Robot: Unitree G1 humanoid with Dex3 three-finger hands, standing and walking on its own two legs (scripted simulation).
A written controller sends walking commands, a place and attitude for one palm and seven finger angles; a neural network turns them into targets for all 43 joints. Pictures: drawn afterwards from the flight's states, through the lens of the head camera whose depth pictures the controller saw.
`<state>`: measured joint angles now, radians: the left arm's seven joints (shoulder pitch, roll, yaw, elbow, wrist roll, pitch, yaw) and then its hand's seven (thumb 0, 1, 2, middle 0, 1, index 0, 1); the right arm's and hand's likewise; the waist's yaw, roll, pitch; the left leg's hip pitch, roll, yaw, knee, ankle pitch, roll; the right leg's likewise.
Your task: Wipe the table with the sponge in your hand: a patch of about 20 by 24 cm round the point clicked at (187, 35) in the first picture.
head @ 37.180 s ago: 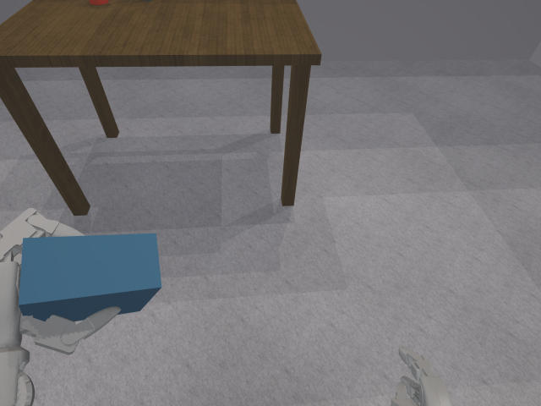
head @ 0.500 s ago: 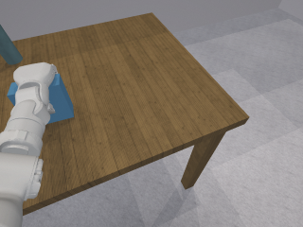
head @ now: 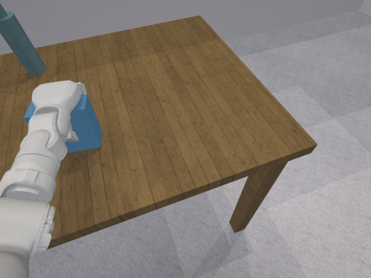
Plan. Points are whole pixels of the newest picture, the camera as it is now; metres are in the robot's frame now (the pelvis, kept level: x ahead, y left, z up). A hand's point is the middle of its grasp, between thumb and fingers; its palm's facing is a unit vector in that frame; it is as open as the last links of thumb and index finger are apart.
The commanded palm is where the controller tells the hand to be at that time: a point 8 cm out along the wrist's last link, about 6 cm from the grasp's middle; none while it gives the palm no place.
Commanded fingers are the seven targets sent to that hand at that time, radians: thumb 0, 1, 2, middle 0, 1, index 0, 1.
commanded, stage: wipe back along the first lane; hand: left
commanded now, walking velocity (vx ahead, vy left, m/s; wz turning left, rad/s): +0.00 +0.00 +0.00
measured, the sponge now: (71, 131) +0.43 +0.30 +0.06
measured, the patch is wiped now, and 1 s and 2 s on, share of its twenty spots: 0.95 0.95 1.00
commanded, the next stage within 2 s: lift the sponge slowly off the table in 1.36 s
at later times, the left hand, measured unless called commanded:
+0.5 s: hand (72, 128) +0.40 +0.27 +0.10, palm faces -0.05 -0.01 -1.00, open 10.4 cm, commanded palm +0.37 +0.27 +0.14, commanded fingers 0.00 0.10 1.30 -1.20 -1.60 -1.20 -1.60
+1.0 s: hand (70, 146) +0.35 +0.26 +0.10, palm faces +0.01 -0.03 -1.00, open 10.4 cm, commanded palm +0.31 +0.25 +0.14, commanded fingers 0.00 0.10 1.30 -1.20 -1.60 -1.20 -1.60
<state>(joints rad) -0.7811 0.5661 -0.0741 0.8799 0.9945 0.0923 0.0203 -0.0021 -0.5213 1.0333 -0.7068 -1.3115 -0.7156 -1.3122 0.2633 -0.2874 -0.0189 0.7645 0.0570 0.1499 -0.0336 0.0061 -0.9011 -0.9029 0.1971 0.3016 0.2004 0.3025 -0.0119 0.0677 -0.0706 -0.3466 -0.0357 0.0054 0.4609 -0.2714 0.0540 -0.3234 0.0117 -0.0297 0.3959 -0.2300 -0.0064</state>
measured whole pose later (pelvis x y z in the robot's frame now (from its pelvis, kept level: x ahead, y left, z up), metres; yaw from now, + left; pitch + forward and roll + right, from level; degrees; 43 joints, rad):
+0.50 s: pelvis +0.00 -0.02 +0.00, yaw -1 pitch +6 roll -1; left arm -0.60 0.52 -0.07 0.72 0.97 0.21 0.06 0.00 -0.52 1.03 -0.70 -1.31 -0.71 -1.31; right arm 0.18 -0.31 -0.01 0.72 0.08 0.16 -0.03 0.01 -0.90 -0.90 0.20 0.30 0.20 0.30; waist 0.01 0.08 -0.08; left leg -0.27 -0.01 0.01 0.43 -0.27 0.03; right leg -0.26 0.04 -0.02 0.38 -0.23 -0.03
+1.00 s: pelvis +0.00 -0.01 +0.00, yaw +0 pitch +3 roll -1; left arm -0.36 0.46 -0.13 0.33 0.95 0.35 0.03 0.00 -0.51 1.03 -0.70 -1.32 -0.71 -1.32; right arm 0.09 -0.29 0.02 0.67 0.08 0.16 -0.02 0.01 -0.90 -0.90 0.20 0.30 0.20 0.30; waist 0.06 0.10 -0.06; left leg -0.21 -0.03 0.01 0.42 -0.27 0.04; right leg -0.20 0.02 -0.02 0.39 -0.25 -0.02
